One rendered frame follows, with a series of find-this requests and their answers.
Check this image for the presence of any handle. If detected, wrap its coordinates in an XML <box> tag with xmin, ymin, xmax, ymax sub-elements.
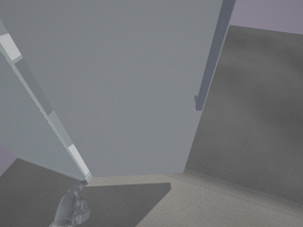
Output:
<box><xmin>194</xmin><ymin>0</ymin><xmax>236</xmax><ymax>111</ymax></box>

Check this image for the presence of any robot left hand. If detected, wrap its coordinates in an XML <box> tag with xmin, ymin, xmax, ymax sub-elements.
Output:
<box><xmin>54</xmin><ymin>180</ymin><xmax>91</xmax><ymax>227</ymax></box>

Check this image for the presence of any fridge door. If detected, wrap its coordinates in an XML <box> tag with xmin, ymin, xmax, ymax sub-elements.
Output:
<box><xmin>0</xmin><ymin>0</ymin><xmax>238</xmax><ymax>178</ymax></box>

